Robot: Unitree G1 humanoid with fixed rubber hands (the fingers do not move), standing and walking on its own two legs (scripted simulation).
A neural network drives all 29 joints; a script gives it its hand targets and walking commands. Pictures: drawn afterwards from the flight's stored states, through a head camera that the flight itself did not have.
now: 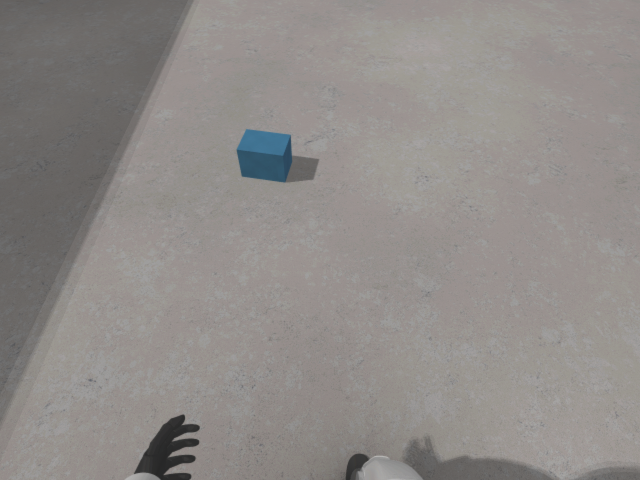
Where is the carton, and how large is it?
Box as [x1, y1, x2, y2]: [237, 129, 291, 182]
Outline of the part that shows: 246,129 237,148 237,154 242,176 284,182 291,163 290,135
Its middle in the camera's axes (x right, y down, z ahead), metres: -0.25 -0.39 +1.72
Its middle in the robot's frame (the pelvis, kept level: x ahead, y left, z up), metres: +1.46 +0.11 -0.68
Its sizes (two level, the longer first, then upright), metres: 0.202 0.143 0.154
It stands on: the floor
